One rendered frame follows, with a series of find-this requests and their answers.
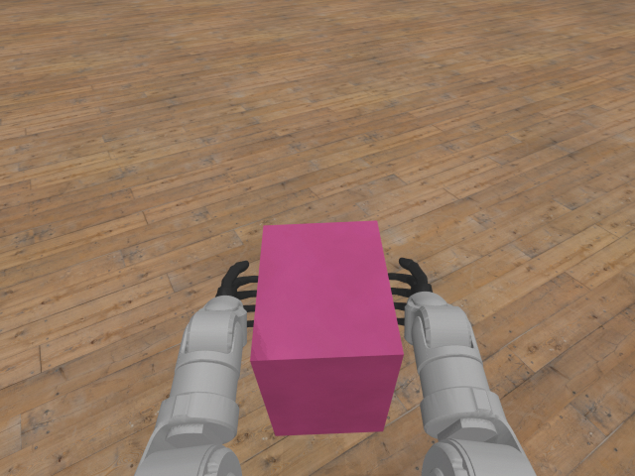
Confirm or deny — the robot left hand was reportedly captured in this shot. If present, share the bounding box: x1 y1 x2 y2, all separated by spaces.
215 261 258 327

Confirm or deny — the robot left upper arm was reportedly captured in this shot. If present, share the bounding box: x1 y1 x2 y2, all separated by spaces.
135 444 242 476

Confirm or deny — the left robot forearm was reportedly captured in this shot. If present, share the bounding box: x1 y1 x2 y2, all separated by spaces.
134 296 247 476

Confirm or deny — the robot right hand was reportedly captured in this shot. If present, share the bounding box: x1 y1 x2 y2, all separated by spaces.
388 258 433 326

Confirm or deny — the right robot forearm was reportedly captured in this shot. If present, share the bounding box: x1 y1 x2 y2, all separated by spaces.
404 292 537 476

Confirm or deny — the robot right upper arm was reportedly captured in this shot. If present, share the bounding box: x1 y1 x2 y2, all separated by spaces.
422 438 536 476

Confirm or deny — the carton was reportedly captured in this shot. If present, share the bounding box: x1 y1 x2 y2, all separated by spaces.
250 220 404 436

